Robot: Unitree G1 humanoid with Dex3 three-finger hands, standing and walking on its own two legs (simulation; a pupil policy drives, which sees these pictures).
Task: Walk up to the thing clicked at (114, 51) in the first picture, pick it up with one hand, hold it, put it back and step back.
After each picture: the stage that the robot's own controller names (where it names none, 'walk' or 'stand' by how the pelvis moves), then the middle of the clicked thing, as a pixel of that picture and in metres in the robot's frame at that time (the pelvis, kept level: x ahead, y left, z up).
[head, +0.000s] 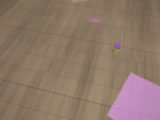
stand; (116, 49) +1.23 -0.39 -0.72
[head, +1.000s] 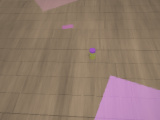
walk; (92, 53) +1.15 -0.01 -0.69
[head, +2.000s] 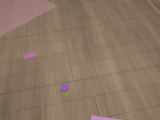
walk; (65, 90) +0.68 +0.21 -0.71
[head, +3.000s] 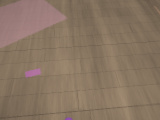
walk; out of the picture +0.41 +0.13 -0.71
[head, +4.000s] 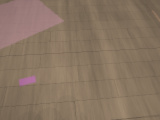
stand; out of the picture +0.30 +0.10 -0.72
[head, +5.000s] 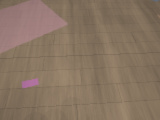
stand; out of the picture +0.29 +0.10 -0.72
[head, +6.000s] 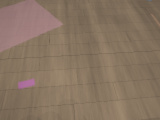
stand; out of the picture +0.30 +0.11 -0.72
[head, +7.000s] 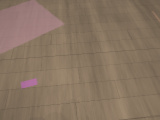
stand; out of the picture +0.31 +0.11 -0.73
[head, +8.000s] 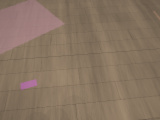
stand; out of the picture +0.29 +0.11 -0.73
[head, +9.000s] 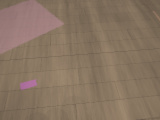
stand; out of the picture +0.29 +0.12 -0.73
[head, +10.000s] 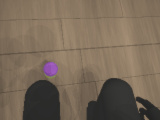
go down; (50, 70) +0.39 +0.11 -0.37
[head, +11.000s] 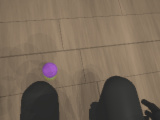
approach; (50, 72) +0.39 +0.11 -0.33
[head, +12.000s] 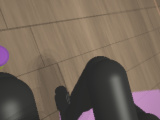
close in; out of the picture +0.40 +0.15 -0.23
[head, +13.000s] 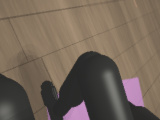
close; out of the picture +0.42 +0.17 -0.23
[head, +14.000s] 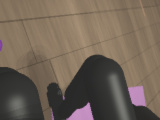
lift; out of the picture +0.40 +0.17 -0.23
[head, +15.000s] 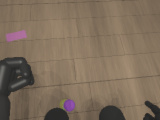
lift; (66, 104) +0.34 +0.08 -0.51
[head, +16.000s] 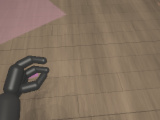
go down; out of the picture +0.31 +0.09 -0.67
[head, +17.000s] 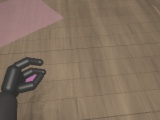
hold; out of the picture +0.30 +0.10 -0.68
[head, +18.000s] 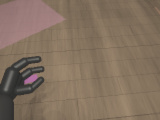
stand; out of the picture +0.30 +0.10 -0.68
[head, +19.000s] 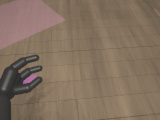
stand; out of the picture +0.31 +0.10 -0.69
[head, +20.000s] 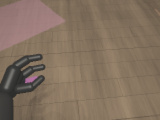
stand; out of the picture +0.30 +0.10 -0.69
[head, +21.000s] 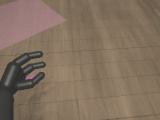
stand; out of the picture +0.30 +0.09 -0.69
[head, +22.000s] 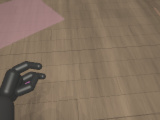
crouch; out of the picture +0.30 +0.10 -0.69
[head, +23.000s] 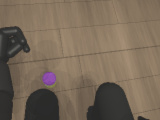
lower; (49, 80) +0.39 +0.10 -0.39
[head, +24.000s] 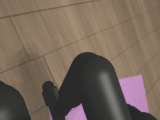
lower; out of the picture +0.39 +0.16 -0.24
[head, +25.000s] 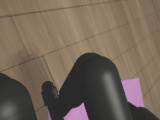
lower; out of the picture +0.39 +0.17 -0.24
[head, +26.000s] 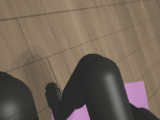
lower; out of the picture +0.39 +0.17 -0.23
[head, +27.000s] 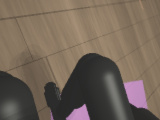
lower; out of the picture +0.39 +0.17 -0.23
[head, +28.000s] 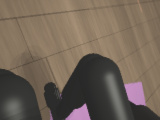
loosen; out of the picture +0.39 +0.17 -0.23
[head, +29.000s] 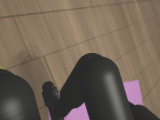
withdraw; out of the picture +0.33 +0.11 -0.25
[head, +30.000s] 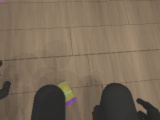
walk; (66, 93) +0.31 +0.06 -0.42
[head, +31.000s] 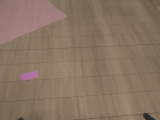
stand; out of the picture +0.22 +0.05 -0.69
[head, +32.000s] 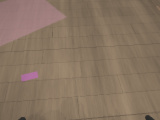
stand; out of the picture +0.22 +0.07 -0.69
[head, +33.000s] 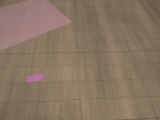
stand; out of the picture +0.22 +0.06 -0.73
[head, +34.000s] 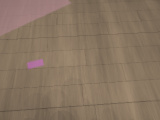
walk; out of the picture +0.23 +0.07 -0.74
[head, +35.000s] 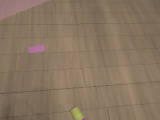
walk; (77, 115) +0.37 -0.03 -0.74
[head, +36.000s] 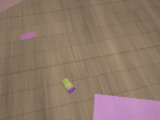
walk; (68, 85) +0.62 +0.13 -0.71
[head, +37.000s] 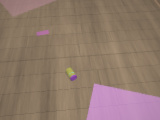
stand; (71, 74) +0.87 +0.14 -0.73
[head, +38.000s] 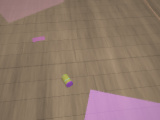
stand; (67, 80) +0.85 +0.15 -0.75
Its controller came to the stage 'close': yes
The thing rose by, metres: 0.01
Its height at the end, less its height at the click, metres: -0.02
